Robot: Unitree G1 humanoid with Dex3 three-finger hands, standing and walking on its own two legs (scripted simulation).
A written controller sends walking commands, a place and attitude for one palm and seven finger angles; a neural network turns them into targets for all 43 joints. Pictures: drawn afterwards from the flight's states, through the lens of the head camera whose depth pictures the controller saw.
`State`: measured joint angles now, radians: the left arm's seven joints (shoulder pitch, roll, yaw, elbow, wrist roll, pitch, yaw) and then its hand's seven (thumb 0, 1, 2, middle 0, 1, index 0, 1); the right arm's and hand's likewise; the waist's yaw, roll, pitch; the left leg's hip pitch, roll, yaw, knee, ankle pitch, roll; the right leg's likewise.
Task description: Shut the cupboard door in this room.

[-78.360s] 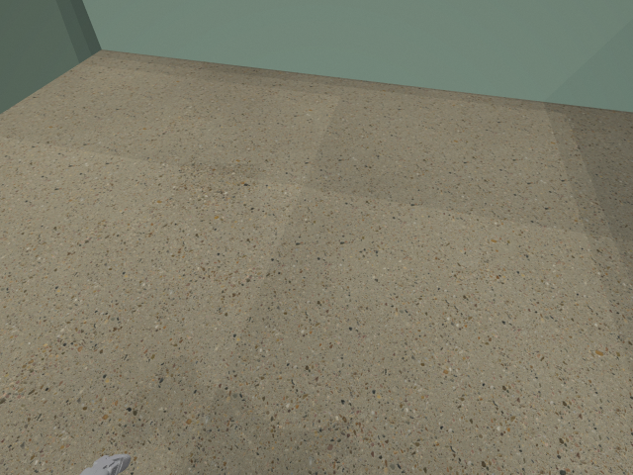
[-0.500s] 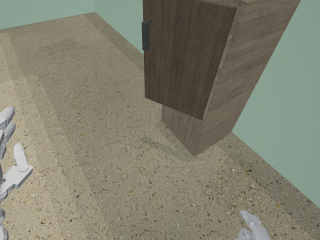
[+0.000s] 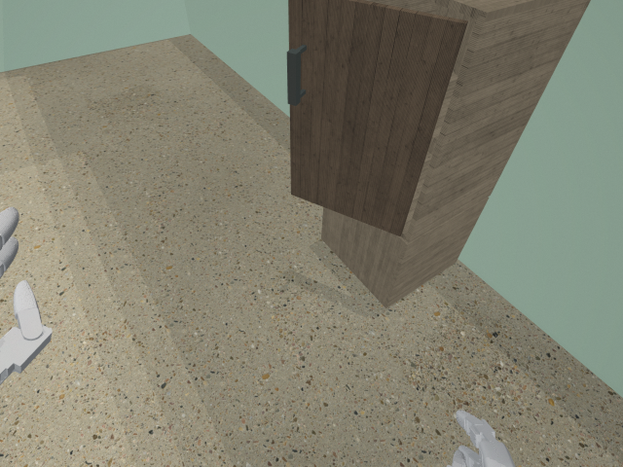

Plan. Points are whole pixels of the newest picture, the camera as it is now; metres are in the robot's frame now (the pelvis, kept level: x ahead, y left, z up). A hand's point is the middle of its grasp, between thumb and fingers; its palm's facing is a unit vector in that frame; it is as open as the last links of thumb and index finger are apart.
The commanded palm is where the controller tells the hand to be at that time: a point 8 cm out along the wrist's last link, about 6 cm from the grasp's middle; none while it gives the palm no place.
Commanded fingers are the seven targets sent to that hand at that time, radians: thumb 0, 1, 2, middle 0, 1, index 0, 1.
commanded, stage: stop stepping back and stand still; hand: left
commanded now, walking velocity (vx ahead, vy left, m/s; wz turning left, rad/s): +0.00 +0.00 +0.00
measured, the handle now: (298, 74) +0.93 +0.09 +0.06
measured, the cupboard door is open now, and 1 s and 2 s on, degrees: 27 27 27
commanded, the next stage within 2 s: let the arm hang, fingers relaxed in 0.26 s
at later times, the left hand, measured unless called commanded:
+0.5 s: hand (105, 420) +0.18 +0.27 -0.02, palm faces +0.12 -0.89 -0.43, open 7.4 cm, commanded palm none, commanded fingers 0.00 0.90 0.90 -0.20 -0.30 -0.20 -0.30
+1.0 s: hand out of the picture -0.07 +0.21 -0.17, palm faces +0.02 -0.97 -0.24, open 7.3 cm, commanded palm none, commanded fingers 0.00 0.90 0.90 -0.20 -0.30 -0.20 -0.30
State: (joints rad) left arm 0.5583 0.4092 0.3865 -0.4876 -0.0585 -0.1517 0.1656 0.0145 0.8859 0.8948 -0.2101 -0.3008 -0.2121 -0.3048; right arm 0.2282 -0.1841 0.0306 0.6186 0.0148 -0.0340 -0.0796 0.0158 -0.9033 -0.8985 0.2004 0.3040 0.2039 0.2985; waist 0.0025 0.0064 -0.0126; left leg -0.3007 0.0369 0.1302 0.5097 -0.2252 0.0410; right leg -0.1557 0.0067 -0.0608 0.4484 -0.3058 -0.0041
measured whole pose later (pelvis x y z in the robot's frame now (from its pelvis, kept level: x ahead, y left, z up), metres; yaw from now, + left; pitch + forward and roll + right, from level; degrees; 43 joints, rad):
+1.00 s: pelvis -0.03 +0.01 +0.00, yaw +1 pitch -2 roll -1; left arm 0.35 0.20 0.00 1.11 0.01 0.02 0.02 0.00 0.92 0.89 -0.20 -0.30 -0.20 -0.30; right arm 0.30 -0.20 -0.01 1.07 -0.01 0.03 -0.02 0.01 -0.91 -0.90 0.20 0.30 0.20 0.30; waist -0.01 0.04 0.04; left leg -0.25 0.00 0.13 0.43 -0.15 0.07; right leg -0.13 -0.02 -0.07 0.41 -0.26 0.01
